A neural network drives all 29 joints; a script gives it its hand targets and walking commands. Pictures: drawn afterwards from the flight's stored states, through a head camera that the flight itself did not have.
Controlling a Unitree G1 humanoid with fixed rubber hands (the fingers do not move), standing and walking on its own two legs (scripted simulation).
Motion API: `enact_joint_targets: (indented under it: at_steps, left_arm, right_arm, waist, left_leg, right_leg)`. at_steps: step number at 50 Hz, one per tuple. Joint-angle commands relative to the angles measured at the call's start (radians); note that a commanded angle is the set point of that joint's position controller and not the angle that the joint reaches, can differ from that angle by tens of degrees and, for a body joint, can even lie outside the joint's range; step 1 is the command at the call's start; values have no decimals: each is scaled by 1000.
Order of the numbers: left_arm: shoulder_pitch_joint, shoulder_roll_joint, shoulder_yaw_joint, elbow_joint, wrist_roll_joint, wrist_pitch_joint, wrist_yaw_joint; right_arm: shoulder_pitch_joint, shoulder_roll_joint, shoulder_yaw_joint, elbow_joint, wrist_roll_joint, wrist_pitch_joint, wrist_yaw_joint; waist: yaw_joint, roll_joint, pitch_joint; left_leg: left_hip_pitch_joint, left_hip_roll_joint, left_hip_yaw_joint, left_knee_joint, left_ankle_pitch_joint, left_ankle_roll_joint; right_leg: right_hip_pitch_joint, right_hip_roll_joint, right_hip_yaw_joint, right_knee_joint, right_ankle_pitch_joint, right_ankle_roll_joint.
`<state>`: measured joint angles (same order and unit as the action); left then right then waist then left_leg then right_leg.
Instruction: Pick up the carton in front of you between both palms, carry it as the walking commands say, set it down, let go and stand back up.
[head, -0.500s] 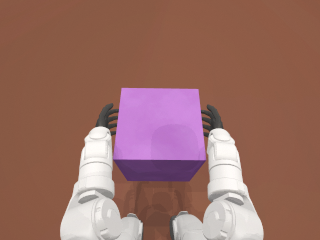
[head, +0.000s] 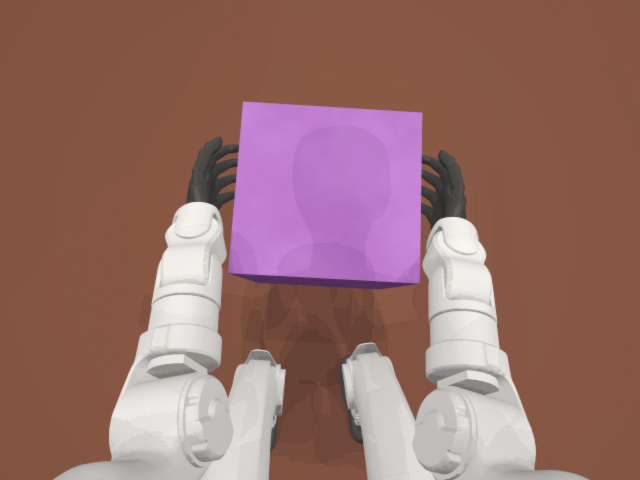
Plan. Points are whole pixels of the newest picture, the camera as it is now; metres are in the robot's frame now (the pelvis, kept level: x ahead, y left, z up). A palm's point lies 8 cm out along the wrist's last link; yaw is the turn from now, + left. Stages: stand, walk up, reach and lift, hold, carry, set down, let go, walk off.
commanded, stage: set down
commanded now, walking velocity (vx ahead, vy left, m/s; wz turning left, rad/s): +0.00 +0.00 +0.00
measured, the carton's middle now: (324, 214) +0.44 -0.02 -0.15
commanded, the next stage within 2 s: none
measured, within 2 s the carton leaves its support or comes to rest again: rests again in 1.48 s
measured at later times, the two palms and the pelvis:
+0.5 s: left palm (237, 207) +0.48 +0.12 -0.24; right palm (415, 228) +0.44 -0.18 -0.23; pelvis -0.04 +0.00 -0.13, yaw +0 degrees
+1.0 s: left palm (256, 210) +0.52 +0.10 -0.39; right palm (398, 235) +0.46 -0.19 -0.39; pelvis -0.05 +0.00 -0.23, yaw -1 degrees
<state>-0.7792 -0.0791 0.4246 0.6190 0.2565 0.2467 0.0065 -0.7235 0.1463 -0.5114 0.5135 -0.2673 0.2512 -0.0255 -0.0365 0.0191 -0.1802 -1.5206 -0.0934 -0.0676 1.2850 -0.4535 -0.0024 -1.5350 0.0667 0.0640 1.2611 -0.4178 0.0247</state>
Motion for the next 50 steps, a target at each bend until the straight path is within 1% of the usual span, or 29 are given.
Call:
enact_joint_targets:
  at_steps: [1,6,14,21,31,36,45,47,48,49,50]
  left_arm:
    - [-490,-875,-504,113,-87,-18,-208]
    - [-576,-835,-492,138,-98,-38,-179]
    - [-734,-798,-507,153,-133,-34,-149]
    - [-865,-766,-487,198,-148,-8,-146]
    - [-999,-690,-430,285,-145,3,-156]
    - [-1058,-648,-440,307,-167,-3,-153]
    - [-1164,-589,-514,315,-241,-25,-140]
    - [-1186,-590,-545,298,-268,-31,-136]
    - [-1209,-599,-566,270,-285,-35,-136]
    - [-1217,-603,-576,257,-298,-38,-138]
    - [-1220,-606,-584,251,-308,-39,-139]
  right_arm:
    - [-512,846,536,133,82,-1,220]
    - [-591,818,515,145,97,-18,194]
    - [-759,786,537,126,148,-15,161]
    - [-906,756,511,126,167,11,151]
    - [-1053,694,434,167,165,23,161]
    - [-1116,653,430,169,189,15,166]
    - [-1223,589,476,152,273,-8,164]
    - [-1251,584,501,131,299,-15,162]
    - [-1263,585,518,119,311,-19,161]
    - [-1288,591,534,102,325,-21,162]
    - [-1296,597,545,96,336,-22,163]
  waist:
    - [-20,23,-758]
    - [-24,30,-828]
    - [-28,29,-935]
    - [-42,40,-951]
    - [-60,54,-878]
    - [-71,63,-863]
    - [-92,80,-861]
    - [-98,81,-901]
    - [-90,80,-920]
    - [-96,63,-914]
    - [-95,62,-900]
  left_leg:
    - [317,-68,35,-57,330,-23]
    - [233,-78,50,35,309,-29]
    - [136,-89,76,178,243,-31]
    - [61,-93,92,284,180,-28]
    - [-77,-88,103,415,121,-17]
    - [-104,-81,105,487,125,-14]
    - [-90,-68,105,623,177,-11]
    - [-61,-65,105,651,210,-10]
    - [-77,-66,112,657,217,-10]
    - [-83,-64,105,666,229,-6]
    - [-82,-64,102,679,255,-5]
  right_leg:
    - [370,82,-64,-14,332,11]
    - [284,91,-78,79,316,21]
    - [193,100,-105,221,262,36]
    - [114,98,-128,324,205,38]
    - [-15,87,-147,455,159,35]
    - [-56,78,-157,526,165,36]
    - [-88,60,-170,654,213,42]
    - [-74,58,-173,680,243,43]
    - [-51,58,-170,690,252,40]
    - [-69,62,-172,702,263,40]
    - [-71,63,-170,712,288,40]
